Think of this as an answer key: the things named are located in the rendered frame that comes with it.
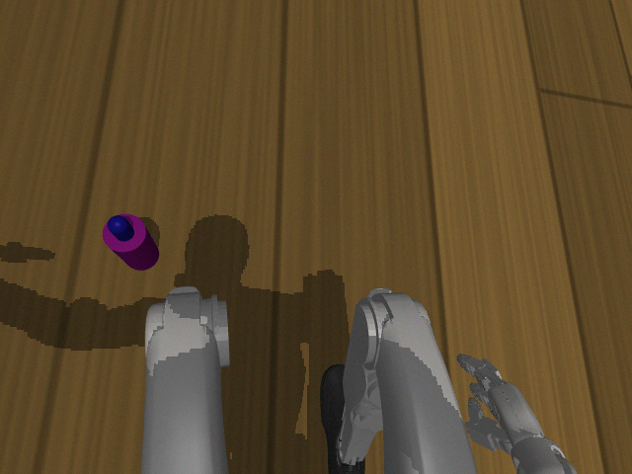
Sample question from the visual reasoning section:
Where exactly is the right robot hand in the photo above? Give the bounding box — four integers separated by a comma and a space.
457, 354, 546, 455

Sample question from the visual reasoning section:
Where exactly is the right robot foot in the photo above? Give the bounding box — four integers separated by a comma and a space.
320, 364, 365, 474

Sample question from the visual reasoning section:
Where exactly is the bottle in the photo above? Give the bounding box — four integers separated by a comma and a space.
103, 214, 159, 271

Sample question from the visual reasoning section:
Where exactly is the right robot arm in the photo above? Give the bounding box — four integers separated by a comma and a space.
511, 437, 577, 474

